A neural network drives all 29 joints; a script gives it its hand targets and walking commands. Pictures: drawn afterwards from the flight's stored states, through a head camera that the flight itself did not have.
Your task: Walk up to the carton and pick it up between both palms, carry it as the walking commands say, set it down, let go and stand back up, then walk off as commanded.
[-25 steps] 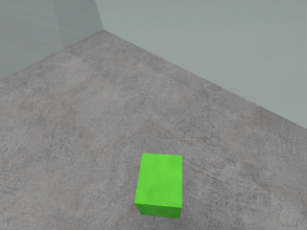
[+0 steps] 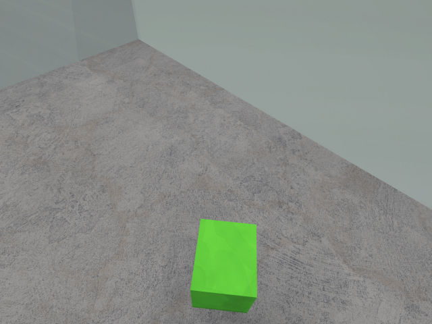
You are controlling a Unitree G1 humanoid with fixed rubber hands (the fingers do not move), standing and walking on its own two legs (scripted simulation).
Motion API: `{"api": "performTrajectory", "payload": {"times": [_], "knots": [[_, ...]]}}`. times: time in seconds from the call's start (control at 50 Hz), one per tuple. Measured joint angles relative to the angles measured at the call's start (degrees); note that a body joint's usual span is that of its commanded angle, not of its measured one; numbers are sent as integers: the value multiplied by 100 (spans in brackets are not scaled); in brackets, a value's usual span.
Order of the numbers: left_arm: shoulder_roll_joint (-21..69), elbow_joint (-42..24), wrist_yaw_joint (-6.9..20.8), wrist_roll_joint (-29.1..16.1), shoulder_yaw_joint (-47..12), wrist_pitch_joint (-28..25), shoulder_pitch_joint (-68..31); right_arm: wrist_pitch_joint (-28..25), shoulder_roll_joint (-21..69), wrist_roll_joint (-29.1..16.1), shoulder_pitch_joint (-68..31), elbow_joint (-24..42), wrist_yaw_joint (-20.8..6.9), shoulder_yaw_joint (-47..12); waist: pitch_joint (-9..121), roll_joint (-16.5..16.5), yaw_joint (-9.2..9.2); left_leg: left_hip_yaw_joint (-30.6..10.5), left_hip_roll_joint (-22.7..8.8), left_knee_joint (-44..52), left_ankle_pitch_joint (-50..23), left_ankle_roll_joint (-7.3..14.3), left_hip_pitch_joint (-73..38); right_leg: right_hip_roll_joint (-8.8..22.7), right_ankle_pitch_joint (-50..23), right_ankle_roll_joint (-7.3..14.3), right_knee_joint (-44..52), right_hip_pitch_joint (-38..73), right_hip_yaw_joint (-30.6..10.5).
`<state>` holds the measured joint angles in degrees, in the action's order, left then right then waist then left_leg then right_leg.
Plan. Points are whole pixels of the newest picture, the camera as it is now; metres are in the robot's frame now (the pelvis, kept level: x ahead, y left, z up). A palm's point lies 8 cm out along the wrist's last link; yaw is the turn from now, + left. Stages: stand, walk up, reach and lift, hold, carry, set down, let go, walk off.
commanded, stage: walk up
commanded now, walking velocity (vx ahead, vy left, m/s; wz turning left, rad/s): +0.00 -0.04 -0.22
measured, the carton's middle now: (223, 266) +0.44 -0.03 -0.65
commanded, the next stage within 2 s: stand in 0.58 s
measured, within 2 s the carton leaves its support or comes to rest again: neither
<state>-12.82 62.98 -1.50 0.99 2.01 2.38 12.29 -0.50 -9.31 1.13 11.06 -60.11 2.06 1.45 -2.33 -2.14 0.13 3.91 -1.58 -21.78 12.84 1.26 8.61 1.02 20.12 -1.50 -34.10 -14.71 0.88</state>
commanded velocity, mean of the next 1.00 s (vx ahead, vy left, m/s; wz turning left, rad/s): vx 0.00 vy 0.00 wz -0.01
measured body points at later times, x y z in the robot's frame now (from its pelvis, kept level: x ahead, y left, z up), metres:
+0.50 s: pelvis +0.02 -0.03 +0.00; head +0.03 -0.03 +0.45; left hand +0.03 +0.20 -0.16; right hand -0.01 -0.25 -0.17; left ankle -0.01 +0.10 -0.75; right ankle -0.01 -0.12 -0.75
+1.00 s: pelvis +0.00 -0.02 -0.03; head +0.06 -0.02 +0.42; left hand +0.19 +0.21 -0.15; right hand +0.18 -0.26 -0.15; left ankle -0.01 +0.10 -0.75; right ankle -0.01 -0.13 -0.75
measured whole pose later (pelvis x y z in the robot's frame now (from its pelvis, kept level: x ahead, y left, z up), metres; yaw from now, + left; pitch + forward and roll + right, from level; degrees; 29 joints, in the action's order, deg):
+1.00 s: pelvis +0.00 -0.02 -0.03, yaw -1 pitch +13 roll +0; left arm -14.1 39.4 -1.4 -6.1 -1.3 34.2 -5.1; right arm 34.7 -13.8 -6.5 -4.8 -39.2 3.2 -2.3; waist 6.8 -0.5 -0.2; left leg 0.6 -1.0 -38.7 19.6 -0.7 32.2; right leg 0.5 19.2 1.4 -39.4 -33.3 2.7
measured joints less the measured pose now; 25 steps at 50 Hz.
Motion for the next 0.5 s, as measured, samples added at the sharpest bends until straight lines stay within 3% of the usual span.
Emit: {"api": "performTrajectory", "payload": {"times": [0.06,0.12,0.24,0.5], "knots": [[28,-65,-16,-21,31,-8,-17,39,-64,17,59,-23,42,81,18,102,-21,103,-66,-259,149,-39,144,-69,-139,29,350,114,130],[78,-31,-54,-23,30,-139,-7,84,-136,-28,147,-132,20,95,3,190,-2,148,-97,-493,300,-107,196,-81,-828,173,1083,439,221],[312,225,-48,-7,-73,-282,43,123,-124,-102,363,-442,-34,42,60,380,65,94,-131,-29,113,-194,-140,-150,-811,258,1401,728,265],[492,470,-91,-39,-99,-357,137,23,71,-103,470,-819,41,24,39,289,35,93,-137,254,59,-267,-413,-167,-744,308,1462,898,260]]}}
